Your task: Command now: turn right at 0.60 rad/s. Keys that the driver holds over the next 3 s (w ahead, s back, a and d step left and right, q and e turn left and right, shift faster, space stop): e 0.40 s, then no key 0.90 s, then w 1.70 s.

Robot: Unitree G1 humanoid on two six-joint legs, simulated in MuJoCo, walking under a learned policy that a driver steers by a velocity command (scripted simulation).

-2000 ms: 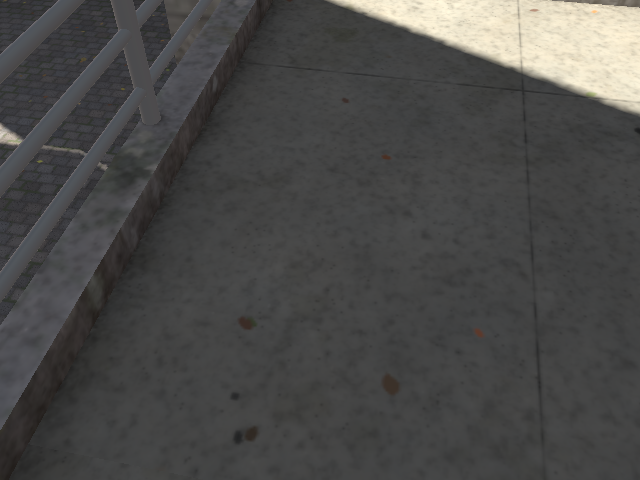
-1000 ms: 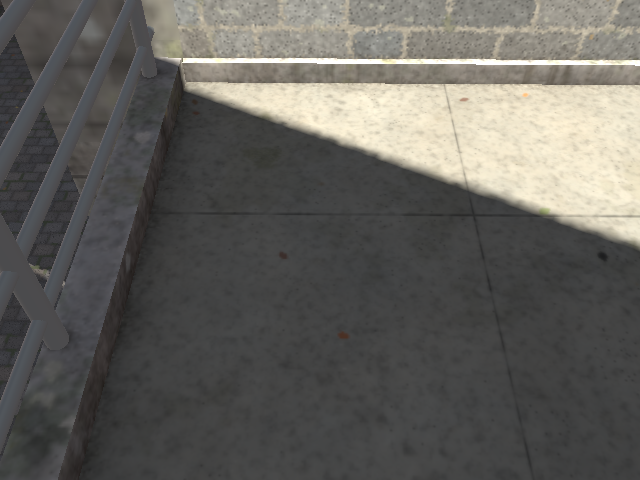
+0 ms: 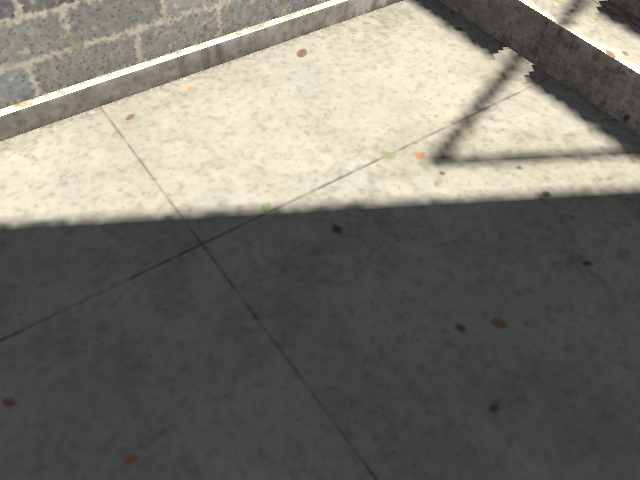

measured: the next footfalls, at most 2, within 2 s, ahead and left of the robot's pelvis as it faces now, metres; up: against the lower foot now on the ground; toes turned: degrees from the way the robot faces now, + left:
right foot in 0.24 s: +0.02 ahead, -0.18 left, +0.00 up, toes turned -16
left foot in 0.62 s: +0.09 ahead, +0.05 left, +0.00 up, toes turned -18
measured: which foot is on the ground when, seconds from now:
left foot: down 0.00-0.24, up 0.26-0.60, down 0.62-1.00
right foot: up 0.00-0.22, down 0.24-1.00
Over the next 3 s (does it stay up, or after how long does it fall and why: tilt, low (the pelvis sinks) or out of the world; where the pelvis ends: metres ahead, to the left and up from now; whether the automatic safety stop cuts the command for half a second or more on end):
stays up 0.76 -0.27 -0.01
